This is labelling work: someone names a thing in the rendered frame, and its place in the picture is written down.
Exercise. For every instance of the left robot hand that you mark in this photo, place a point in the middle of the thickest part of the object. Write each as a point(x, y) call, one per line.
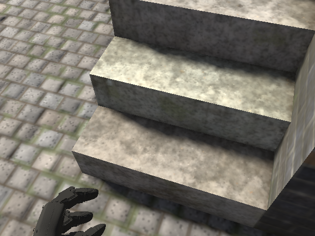
point(55, 220)

